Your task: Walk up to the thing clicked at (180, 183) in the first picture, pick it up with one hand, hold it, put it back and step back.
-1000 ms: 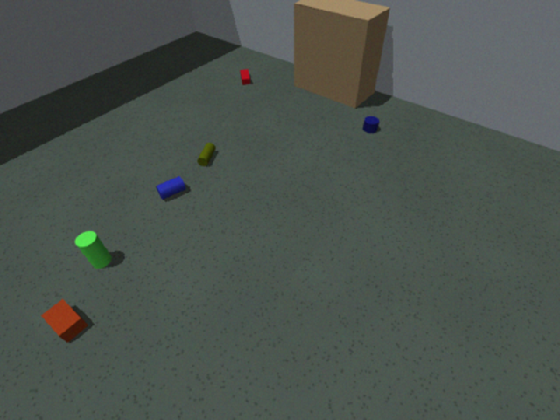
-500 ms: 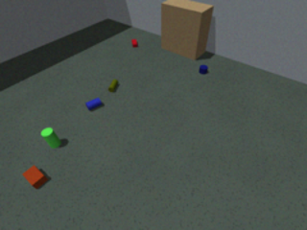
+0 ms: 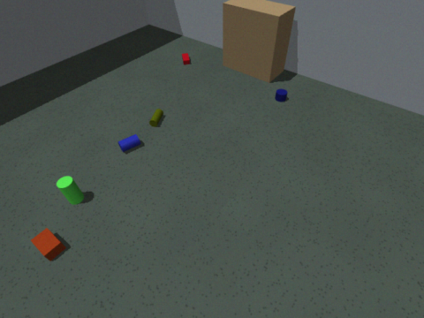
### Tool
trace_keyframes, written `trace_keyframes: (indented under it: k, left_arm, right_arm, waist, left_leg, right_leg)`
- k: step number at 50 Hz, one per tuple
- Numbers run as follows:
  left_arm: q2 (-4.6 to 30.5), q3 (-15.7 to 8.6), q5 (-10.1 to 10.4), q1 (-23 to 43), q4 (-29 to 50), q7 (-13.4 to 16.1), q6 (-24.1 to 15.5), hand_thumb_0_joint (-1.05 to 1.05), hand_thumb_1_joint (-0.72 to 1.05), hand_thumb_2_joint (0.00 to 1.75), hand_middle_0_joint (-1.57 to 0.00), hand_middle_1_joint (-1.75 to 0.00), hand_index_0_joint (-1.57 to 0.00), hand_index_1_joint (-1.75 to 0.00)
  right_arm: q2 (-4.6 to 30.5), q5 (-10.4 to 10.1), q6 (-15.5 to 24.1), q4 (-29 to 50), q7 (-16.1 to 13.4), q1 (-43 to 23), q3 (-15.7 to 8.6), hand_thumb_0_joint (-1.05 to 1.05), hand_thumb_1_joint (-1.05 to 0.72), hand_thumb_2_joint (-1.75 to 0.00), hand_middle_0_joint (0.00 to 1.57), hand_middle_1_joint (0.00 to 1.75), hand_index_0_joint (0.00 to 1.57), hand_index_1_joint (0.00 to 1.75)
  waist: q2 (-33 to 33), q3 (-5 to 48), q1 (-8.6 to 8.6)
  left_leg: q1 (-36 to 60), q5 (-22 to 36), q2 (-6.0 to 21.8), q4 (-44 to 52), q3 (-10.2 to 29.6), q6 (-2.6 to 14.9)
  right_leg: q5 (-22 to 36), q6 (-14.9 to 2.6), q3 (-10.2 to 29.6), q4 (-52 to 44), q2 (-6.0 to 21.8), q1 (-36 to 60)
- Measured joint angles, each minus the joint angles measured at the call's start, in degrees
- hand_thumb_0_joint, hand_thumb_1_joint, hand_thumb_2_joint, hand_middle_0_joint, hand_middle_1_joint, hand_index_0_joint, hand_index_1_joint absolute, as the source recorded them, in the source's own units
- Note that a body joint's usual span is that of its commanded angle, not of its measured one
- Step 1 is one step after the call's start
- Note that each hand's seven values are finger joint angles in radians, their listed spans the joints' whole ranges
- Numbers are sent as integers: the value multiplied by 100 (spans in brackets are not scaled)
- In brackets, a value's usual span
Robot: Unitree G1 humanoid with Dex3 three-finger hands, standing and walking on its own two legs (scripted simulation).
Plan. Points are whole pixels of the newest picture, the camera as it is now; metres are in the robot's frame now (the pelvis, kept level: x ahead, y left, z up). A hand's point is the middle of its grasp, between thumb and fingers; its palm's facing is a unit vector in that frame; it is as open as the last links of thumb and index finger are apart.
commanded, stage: stand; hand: left
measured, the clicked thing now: (129, 143) +1.35 +0.60 -0.74
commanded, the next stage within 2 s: walk up in 0.12 s
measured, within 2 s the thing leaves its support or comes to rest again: neither
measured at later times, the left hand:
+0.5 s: hand out of the picture +0.08 +0.39 -0.19, palm faces +0.21 -0.90 -0.37, open 7.4 cm
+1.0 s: hand (66, 240) +0.36 +0.41 -0.15, palm faces +0.34 -0.86 -0.38, open 7.4 cm
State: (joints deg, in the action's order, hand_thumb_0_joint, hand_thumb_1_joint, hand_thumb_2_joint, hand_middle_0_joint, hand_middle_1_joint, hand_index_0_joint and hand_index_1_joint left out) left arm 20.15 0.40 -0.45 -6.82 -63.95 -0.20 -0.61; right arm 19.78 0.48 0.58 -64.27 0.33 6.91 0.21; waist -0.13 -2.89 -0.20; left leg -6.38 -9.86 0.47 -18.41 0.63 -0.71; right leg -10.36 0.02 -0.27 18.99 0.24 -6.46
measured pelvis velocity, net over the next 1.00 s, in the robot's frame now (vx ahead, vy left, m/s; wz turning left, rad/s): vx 0.35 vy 0.10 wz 0.41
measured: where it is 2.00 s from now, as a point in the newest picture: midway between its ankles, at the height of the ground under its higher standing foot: (194, 213)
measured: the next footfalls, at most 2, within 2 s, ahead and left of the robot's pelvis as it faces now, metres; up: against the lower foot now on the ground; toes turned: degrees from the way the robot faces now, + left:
left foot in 0.46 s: +0.18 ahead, +0.23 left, +0.00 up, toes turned +19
right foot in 0.94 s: +0.52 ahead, +0.03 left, +0.00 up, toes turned +17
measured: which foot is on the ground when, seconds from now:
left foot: down 0.00-0.16, up 0.18-0.44, down 0.46-0.98, up 1.00-1.00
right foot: down 0.00-0.48, up 0.50-0.92, down 0.94-1.00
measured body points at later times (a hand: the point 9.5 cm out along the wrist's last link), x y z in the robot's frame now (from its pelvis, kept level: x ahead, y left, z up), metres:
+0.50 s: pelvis +0.09 +0.08 -0.04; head +0.08 +0.12 +0.41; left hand +0.07 +0.44 -0.17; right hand +0.25 -0.25 -0.10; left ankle +0.14 +0.22 -0.75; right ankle +0.00 -0.11 -0.74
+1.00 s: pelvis +0.35 +0.10 -0.03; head +0.38 +0.10 +0.41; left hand +0.34 +0.45 -0.12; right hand +0.49 -0.20 -0.15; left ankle +0.16 +0.21 -0.71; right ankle +0.49 +0.02 -0.75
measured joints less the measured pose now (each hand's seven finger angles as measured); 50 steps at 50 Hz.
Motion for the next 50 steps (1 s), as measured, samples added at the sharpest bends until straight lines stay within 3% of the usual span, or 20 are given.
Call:
trace_keyframes:
  k: [7,9,13,16,20,23,25,27,30,38,44,47,49,50]
  left_arm:
    - [-6,-65,-26,0,51,-60,0,0,91,90,-21,-30,-20,-30]
    - [11,-222,-102,-43,251,-190,-68,0,91,90,-21,-30,-20,-30]
    - [193,-452,-192,-174,709,-251,-246,0,90,90,-21,-30,-20,-30]
    - [316,-534,-232,-335,812,-274,-262,0,90,90,-21,-30,-20,-30]
    - [592,-613,-271,-572,882,-358,-193,0,90,90,-21,-30,-20,-30]
    - [777,-663,-283,-683,902,-388,-116,0,90,90,-21,-30,-20,-30]
    - [868,-696,-277,-713,900,-366,-45,0,90,90,-21,-30,-20,-30]
    - [818,-629,-242,-674,868,-357,50,1,91,90,-21,-30,-20,-30]
    - [741,-467,-154,-497,913,-419,13,1,91,90,-20,-30,-19,-30]
    - [554,-426,-109,-448,1193,-607,-7,0,91,90,-21,-30,-20,-30]
    - [560,-500,-135,-391,1229,-655,35,0,91,90,-21,-30,-20,-30]
    - [559,-554,-115,-316,1329,-631,-54,1,91,90,-21,-30,-20,-30]
    - [431,-607,-132,-215,1419,-564,-185,1,91,90,-21,-30,-20,-30]
    - [389,-596,-134,-202,1488,-531,-249,0,91,90,-21,-30,-20,-30]
  right_arm:
    - [4,3,-20,68,55,53,-64,1,-90,-90,20,30,20,30]
    - [62,50,-50,254,185,278,-190,1,-90,-90,20,30,20,30]
    - [185,155,-160,405,366,495,-358,1,-90,-90,20,30,20,30]
    - [389,141,-114,582,503,540,-510,1,-90,-90,20,30,20,30]
    - [556,119,-75,805,621,610,-653,1,-90,-90,20,30,20,30]
    - [647,108,57,945,617,752,-732,1,-90,-90,20,30,20,30]
    - [625,126,167,1013,516,731,-783,1,-90,-90,20,30,20,30]
    - [564,74,245,1127,426,760,-743,1,-90,-90,20,30,20,30]
    - [354,-9,289,1171,362,921,-568,1,-90,-90,20,30,20,30]
    - [78,-22,455,1226,299,1551,-287,1,-90,-90,21,30,20,30]
    - [183,-3,539,1324,216,1753,-303,1,-90,-90,21,30,21,30]
    - [302,22,506,1377,128,1802,-330,1,-89,-90,21,30,21,30]
    - [416,11,433,1330,54,1676,-365,1,-90,-90,21,30,20,30]
    - [424,-5,387,1313,17,1592,-362,1,-90,-90,21,30,20,30]
  waist:
    - [15,8,27]
    - [74,82,68]
    - [-129,98,-146]
    - [-102,24,-190]
    - [-169,51,-212]
    - [-274,162,-187]
    - [-560,129,-136]
    - [-585,104,2]
    - [-612,2,120]
    - [-573,0,128]
    - [-369,26,142]
    - [-214,57,124]
    - [96,-56,58]
    - [120,-103,27]
  left_leg:
    - [-93,-191,-12,-141,69,50]
    - [-447,-862,-11,-772,216,147]
    - [-1537,-1148,62,-2619,-197,134]
    - [-2001,-1043,310,-2916,-182,86]
    - [-2069,-668,636,-2226,-229,26]
    - [-1732,-221,651,-1718,-415,32]
    - [-1738,-387,372,-2190,-592,71]
    - [-1712,-740,256,-2474,-587,156]
    - [-1267,-720,110,-2009,-474,248]
    - [-55,-659,-147,-713,-190,198]
    - [478,-1118,-65,-530,57,-42]
    - [537,-1652,108,-984,214,-176]
    - [131,-1816,397,-2271,334,29]
    - [-204,-1756,362,-3089,402,137]
  right_leg:
    - [-192,-21,-67,84,7,-41]
    - [-651,-85,-293,275,13,-103]
    - [-339,-182,-558,133,257,-19]
    - [-416,-108,-756,-19,333,266]
    - [-790,82,-988,176,479,573]
    - [-1490,75,-1123,960,718,584]
    - [-2026,-176,-743,2302,1047,175]
    - [-2113,-269,-247,3795,764,-512]
    - [-1568,-269,-93,4672,462,-1405]
    - [-237,35,74,3199,715,-2550]
    - [283,-45,63,1927,733,-2463]
    - [254,-138,-96,1488,545,-2055]
    - [42,-67,-346,1839,333,-1959]
    - [-165,-66,-427,2001,335,-1899]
